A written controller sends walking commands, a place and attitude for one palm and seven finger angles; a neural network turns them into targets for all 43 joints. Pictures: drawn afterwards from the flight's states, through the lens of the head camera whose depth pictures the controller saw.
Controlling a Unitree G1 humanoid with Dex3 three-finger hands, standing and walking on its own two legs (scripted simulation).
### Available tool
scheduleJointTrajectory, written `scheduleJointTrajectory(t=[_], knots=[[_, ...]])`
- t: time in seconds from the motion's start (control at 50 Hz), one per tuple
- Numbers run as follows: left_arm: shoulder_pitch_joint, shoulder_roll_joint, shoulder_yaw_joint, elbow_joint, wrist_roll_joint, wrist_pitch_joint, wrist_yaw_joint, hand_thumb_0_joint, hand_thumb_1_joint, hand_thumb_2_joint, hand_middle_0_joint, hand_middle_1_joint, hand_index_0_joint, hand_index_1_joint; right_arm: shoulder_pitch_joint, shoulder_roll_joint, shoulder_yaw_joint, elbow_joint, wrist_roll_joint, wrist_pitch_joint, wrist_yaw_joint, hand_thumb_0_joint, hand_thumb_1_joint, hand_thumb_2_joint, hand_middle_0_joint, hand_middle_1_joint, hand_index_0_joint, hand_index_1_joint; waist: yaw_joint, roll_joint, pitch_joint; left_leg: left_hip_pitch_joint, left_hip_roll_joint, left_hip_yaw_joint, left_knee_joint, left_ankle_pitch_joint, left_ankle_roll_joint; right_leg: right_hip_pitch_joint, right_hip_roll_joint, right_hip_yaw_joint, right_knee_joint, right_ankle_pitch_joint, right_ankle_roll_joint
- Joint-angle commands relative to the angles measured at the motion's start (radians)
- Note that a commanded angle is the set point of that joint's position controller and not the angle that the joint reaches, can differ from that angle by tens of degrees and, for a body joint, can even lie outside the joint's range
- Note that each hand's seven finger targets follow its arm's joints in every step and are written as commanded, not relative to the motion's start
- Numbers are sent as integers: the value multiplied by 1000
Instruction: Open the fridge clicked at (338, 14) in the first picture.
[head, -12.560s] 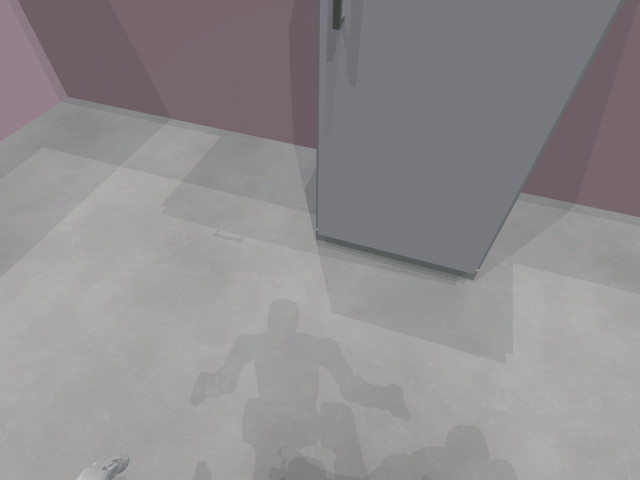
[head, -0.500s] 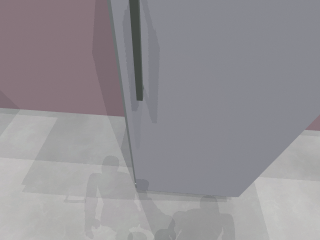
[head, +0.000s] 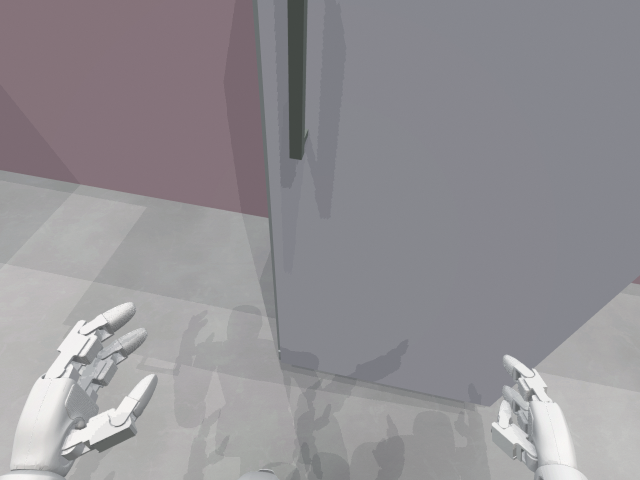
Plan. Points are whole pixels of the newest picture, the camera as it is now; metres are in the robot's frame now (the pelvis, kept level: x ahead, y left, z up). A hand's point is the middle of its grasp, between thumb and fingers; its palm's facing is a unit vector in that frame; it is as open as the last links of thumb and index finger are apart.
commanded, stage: raise the hand to about handle height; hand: left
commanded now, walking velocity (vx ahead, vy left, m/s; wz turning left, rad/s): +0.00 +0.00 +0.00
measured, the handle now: (301, 40) +0.50 +0.09 +0.30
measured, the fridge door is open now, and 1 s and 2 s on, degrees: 0 0 0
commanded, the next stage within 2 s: move the hooked fingers beside the handle in 1.60 s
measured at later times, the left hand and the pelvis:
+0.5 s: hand (95, 281) +0.25 +0.26 +0.16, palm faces -0.04 -0.99 -0.09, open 12.1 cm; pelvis +0.02 +0.02 +0.03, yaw -1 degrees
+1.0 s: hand out of the picture +0.28 +0.32 +0.27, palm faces +0.03 -0.99 -0.15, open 13.9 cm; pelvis +0.01 +0.04 +0.05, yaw +0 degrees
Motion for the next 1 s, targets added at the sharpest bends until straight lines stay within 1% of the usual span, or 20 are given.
scheduleJointTrajectory(t=[0.0,0.04,0.12,0.22,0.24,0.3,0.32,0.38,0.42,0.5,0.58,0.62,0.68,0.72,0.78,0.82,0.84,0.88,0.94,0.98], knots=[[-324,179,-9,-263,-17,-89,-71,0,293,640,-243,-690,-243,-690,-1,-107,2,-60,12,-81,-29,0,-900,-900,200,300,200,300,-115,123,-44,139,-2,-37,-131,99,24,-21,-27,178,-270,76,50],[-321,225,31,-190,-26,-6,-116,0,247,620,-247,-720,-247,-720,-10,-112,6,-54,23,-86,-41,0,-900,-900,200,300,200,300,-90,96,-48,140,-3,-35,-150,113,27,41,-46,216,-318,75,62],[-282,341,213,-108,-69,137,-134,0,153,580,-253,-780,-253,-780,-51,-102,19,-64,22,-83,-47,0,-900,-900,200,300,200,300,-20,29,-112,151,-2,-40,-193,188,20,200,-76,234,-350,178,89],[-263,311,270,-173,-138,167,-128,0,37,530,-262,-855,-262,-855,-64,-89,35,-79,19,-113,-30,0,-900,-900,200,300,200,300,12,-23,-166,215,-2,-45,-248,313,13,309,-75,191,-324,492,114],[-255,294,258,-162,-138,173,-135,0,13,520,-263,-870,-263,-870,-53,-90,34,-72,23,-118,-25,0,-900,-900,200,300,200,300,7,-13,-161,229,-3,-38,-257,326,14,305,-76,188,-325,545,118],[-280,275,210,-173,-121,205,-149,0,-57,490,-268,-915,-268,-915,-42,-100,28,-66,31,-137,-25,0,-900,-900,200,300,200,300,-4,14,-122,288,-4,-29,-292,334,20,251,-50,140,-339,490,102],[-291,286,218,-182,-117,221,-150,0,-80,480,-270,-930,-270,-930,-45,-106,28,-66,30,-140,-25,0,-900,-900,200,300,200,300,4,-1,-108,297,0,-30,-294,347,22,258,-51,147,-343,498,104],[-377,334,235,-254,-102,259,-138,0,-150,450,-275,-975,-275,-975,-45,-106,28,-62,32,-149,-34,0,-900,-900,200,300,200,300,1,48,-130,363,-2,-30,-343,349,26,252,-29,96,-359,419,71],[-422,379,270,-273,-95,279,-117,0,-197,430,-278,-1005,-278,-1005,-54,-108,34,-54,30,-148,-42,0,-900,-900,200,300,200,300,11,51,-93,380,3,-39,-372,342,25,256,-21,83,-378,376,58],[-517,380,275,-335,-92,310,-100,0,-290,390,-285,-1065,-285,-1065,-68,-96,44,-49,33,-149,-49,0,-900,-900,200,300,200,300,9,143,-118,469,5,-56,-420,362,13,271,-14,54,-391,367,42],[-583,388,266,-287,-83,388,-113,0,-383,350,-292,-1125,-292,-1125,-79,-99,55,-45,37,-130,-48,0,-900,-900,200,300,200,300,11,148,-68,481,8,-70,-462,342,2,275,-10,50,-420,348,39],[-604,412,285,-246,-80,436,-121,0,-430,330,-295,-1155,-295,-1155,-84,-101,62,-45,38,-116,-47,0,-900,-900,200,300,200,300,21,112,-49,482,8,-80,-477,345,1,289,-8,53,-439,350,34],[-710,435,279,-273,-71,499,-137,0,-500,300,-300,-1200,-300,-1200,-106,-100,69,-59,45,-90,-46,0,-900,-900,200,300,200,300,13,138,-79,517,6,-87,-492,348,-2,293,-9,50,-445,346,33],[-753,460,293,-259,-72,533,-146,0,-500,300,-300,-1200,-300,-1200,-116,-96,80,-64,44,-76,-45,0,-900,-900,200,300,200,300,19,108,-77,525,4,-93,-499,345,-4,305,-6,53,-461,345,29],[-847,494,308,-242,-70,567,-156,0,-500,300,-300,-1200,-300,-1200,-132,-96,85,-63,47,-56,-47,0,-900,-900,200,300,200,300,9,106,-83,540,3,-98,-511,315,-2,294,-9,51,-470,325,31],[-882,525,329,-239,-68,587,-163,0,-500,300,-300,-1200,-300,-1200,-146,-91,93,-67,47,-48,-44,0,-900,-900,200,300,200,300,23,142,-84,549,-2,-100,-514,326,-5,308,-8,58,-481,332,23],[-922,533,323,-239,-63,598,-167,0,-500,300,-300,-1200,-300,-1200,-150,-92,96,-65,50,-42,-46,0,-900,-900,200,300,200,300,15,148,-100,558,-2,-100,-519,317,-6,305,-11,56,-481,325,24],[-957,541,320,-201,-56,625,-172,0,-500,300,-300,-1200,-300,-1200,-152,-94,97,-64,53,-33,-46,0,-900,-900,200,300,200,300,9,118,-89,557,2,-111,-531,297,-7,295,-11,49,-481,311,26],[-1023,582,335,-198,-49,657,-186,0,-500,300,-300,-1200,-300,-1200,-168,-96,101,-65,56,-25,-43,0,-900,-900,200,300,200,300,15,157,-111,571,-3,-104,-529,311,-6,306,-16,57,-490,321,22],[-1051,611,353,-173,-47,677,-192,0,-500,300,-300,-1200,-300,-1200,-168,-100,102,-67,57,-23,-42,0,-900,-900,200,300,200,300,17,135,-122,573,-3,-118,-538,305,-9,306,-16,50,-486,315,22]])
